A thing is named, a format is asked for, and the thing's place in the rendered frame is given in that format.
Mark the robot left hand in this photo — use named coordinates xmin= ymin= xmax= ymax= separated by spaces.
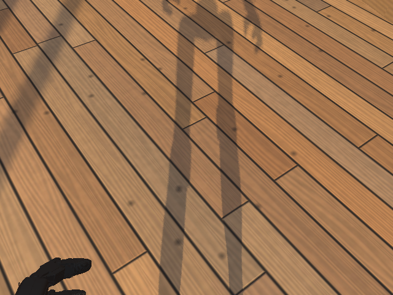
xmin=15 ymin=258 xmax=91 ymax=295

